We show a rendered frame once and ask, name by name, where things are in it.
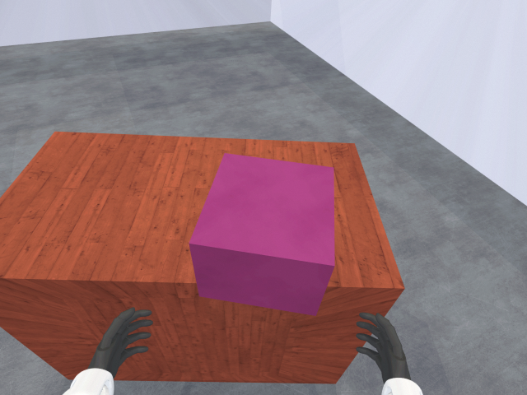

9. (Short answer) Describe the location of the carton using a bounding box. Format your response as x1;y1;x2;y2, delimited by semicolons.
189;153;335;316

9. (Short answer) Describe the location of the robot right hand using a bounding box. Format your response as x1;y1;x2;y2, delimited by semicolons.
356;313;412;384

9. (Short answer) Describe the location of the left robot forearm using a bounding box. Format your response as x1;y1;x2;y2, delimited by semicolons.
63;368;114;395

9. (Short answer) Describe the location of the pedestal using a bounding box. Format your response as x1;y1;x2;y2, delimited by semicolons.
0;132;405;384

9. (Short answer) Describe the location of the right robot forearm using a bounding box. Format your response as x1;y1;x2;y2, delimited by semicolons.
381;378;423;395

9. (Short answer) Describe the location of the robot left hand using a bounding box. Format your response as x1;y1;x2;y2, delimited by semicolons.
88;307;153;379

